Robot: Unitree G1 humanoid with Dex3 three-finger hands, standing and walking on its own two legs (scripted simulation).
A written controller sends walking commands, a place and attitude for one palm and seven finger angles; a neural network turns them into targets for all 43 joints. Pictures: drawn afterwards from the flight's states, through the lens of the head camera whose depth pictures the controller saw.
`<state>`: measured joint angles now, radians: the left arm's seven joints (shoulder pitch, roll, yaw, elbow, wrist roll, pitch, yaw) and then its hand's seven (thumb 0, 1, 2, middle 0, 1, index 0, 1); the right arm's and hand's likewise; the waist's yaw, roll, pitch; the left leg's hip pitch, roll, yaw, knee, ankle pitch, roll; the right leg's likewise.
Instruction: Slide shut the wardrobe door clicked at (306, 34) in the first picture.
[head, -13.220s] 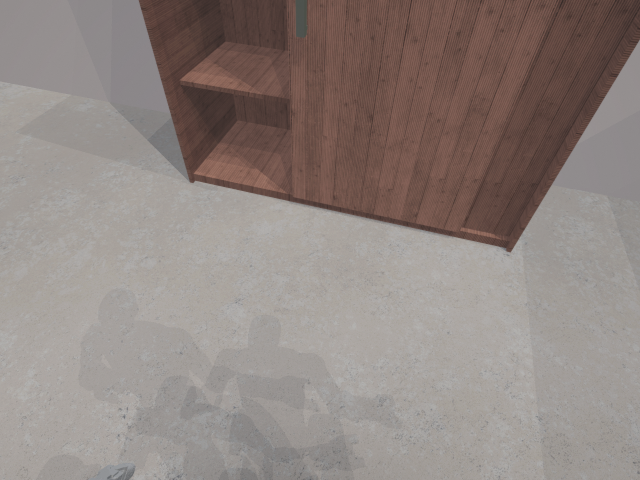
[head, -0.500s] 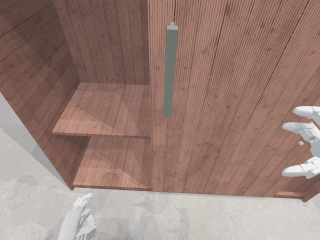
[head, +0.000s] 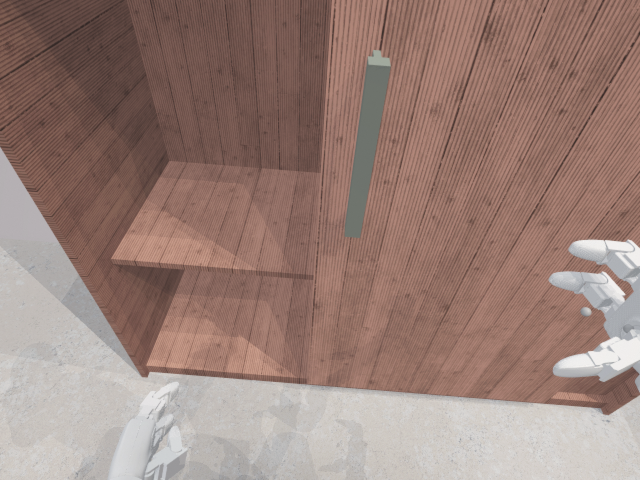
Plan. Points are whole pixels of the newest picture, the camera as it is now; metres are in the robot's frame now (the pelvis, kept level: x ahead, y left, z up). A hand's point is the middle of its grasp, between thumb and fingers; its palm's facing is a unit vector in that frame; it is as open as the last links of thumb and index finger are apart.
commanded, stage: move the hooked fingers beside the handle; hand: right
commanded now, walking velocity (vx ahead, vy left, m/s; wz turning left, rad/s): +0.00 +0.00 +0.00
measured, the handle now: (363, 154) +0.54 -0.04 +0.16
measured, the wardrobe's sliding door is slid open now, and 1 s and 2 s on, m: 0.52 0.52 0.52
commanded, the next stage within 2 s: none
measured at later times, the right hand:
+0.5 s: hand (522, 264) +0.34 -0.22 +0.15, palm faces +0.07 +1.00 -0.03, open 14.0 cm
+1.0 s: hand (467, 234) +0.39 -0.17 +0.14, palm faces +0.04 +1.00 +0.00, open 14.0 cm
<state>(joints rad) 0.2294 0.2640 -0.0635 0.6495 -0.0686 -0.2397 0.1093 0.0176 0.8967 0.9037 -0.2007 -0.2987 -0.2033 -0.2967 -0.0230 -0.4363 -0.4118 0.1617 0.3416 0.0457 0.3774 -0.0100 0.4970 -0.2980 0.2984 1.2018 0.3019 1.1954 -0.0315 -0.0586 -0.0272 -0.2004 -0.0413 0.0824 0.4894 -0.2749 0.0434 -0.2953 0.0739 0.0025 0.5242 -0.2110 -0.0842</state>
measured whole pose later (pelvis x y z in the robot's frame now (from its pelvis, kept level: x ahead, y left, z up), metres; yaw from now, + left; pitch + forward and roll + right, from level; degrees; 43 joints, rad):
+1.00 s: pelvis +0.01 +0.02 +0.00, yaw +2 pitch +2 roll +1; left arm 0.24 0.26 -0.05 0.66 -0.08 -0.15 0.08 0.02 0.90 0.90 -0.20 -0.30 -0.20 -0.30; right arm -0.37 -0.33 -0.27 0.44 0.26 -0.02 0.18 -0.01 0.50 -0.30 0.30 1.20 0.30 1.20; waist 0.02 -0.05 -0.04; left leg -0.27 -0.07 0.06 0.54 -0.31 0.07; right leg -0.36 0.05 -0.01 0.57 -0.25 -0.06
